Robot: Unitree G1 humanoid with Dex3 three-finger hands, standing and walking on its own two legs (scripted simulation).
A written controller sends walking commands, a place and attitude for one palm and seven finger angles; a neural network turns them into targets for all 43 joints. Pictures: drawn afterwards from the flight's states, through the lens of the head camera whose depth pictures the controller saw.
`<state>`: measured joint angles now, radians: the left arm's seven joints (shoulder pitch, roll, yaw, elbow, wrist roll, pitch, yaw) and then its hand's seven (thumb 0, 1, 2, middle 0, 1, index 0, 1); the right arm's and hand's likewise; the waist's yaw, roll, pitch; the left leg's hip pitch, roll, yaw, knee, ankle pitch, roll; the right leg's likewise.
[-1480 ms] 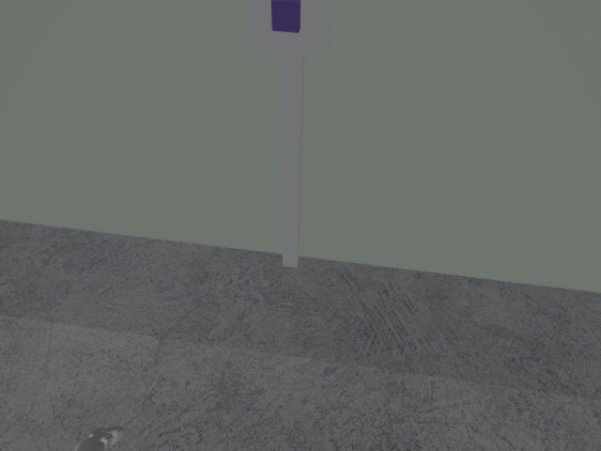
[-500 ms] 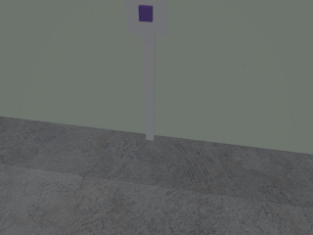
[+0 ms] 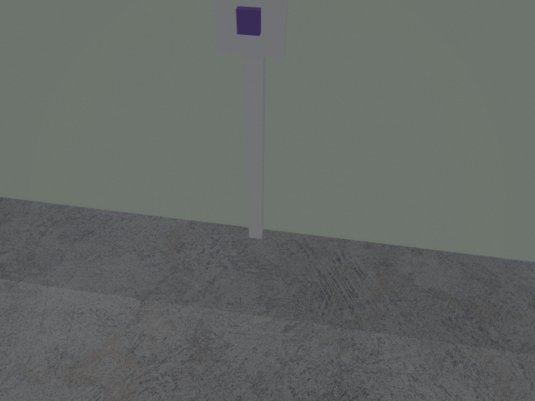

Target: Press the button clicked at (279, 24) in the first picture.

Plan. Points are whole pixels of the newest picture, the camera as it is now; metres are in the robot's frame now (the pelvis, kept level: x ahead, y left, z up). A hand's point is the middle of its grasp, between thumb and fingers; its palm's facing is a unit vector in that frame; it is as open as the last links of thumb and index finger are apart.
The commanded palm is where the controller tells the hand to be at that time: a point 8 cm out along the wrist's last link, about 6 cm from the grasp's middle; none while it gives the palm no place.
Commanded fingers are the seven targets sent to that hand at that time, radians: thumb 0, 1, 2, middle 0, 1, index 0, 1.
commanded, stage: look at it before walking up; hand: left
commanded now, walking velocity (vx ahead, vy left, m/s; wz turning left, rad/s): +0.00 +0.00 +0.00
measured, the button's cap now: (249, 20) +0.90 +0.10 +0.19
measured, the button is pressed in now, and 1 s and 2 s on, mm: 0 0 0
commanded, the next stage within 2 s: take the last steps up to it in 0.06 s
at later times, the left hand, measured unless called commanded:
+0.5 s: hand out of the picture +0.04 +0.19 -0.19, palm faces -0.02 -0.98 -0.19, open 7.4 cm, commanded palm none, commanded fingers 0.00 0.90 0.90 -0.20 -0.30 -0.20 -0.30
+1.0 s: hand (194, 315) +0.32 +0.18 -0.20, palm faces -0.12 -0.98 -0.13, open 7.4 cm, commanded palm none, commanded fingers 0.00 0.90 0.90 -0.20 -0.30 -0.20 -0.30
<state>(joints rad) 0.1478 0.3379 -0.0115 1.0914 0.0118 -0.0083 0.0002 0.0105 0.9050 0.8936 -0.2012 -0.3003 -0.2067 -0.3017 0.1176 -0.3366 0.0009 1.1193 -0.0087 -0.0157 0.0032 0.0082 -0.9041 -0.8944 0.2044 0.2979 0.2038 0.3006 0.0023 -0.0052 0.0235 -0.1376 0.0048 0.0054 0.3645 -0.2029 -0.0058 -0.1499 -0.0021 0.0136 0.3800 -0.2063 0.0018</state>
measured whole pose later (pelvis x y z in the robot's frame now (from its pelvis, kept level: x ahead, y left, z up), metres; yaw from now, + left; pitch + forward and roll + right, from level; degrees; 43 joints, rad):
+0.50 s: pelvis +0.05 +0.00 -0.02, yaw -2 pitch +0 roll -1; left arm 0.34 0.21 0.00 1.11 0.02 -0.01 -0.01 0.01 0.91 0.89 -0.20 -0.30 -0.20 -0.30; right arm 0.28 -0.22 0.00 1.14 -0.02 -0.01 0.00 0.01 -0.91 -0.89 0.20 0.30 0.20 0.30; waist 0.01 0.00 -0.03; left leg -0.17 0.04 0.03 0.57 -0.40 -0.01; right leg -0.17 0.04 0.03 0.53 -0.36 -0.01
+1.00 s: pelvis +0.22 +0.02 -0.02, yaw -6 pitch -1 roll -2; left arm 0.14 0.18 0.04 1.03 0.02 -0.01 -0.01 0.01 0.91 0.89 -0.19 -0.30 -0.20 -0.30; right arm 0.53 -0.04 0.00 1.22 -0.02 -0.07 -0.04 0.00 -0.91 -0.89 0.20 0.30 0.20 0.30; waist -0.03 -0.01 0.10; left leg 0.18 0.05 0.21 0.34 -0.48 0.00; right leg -0.55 0.00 -0.17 0.74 -0.17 -0.07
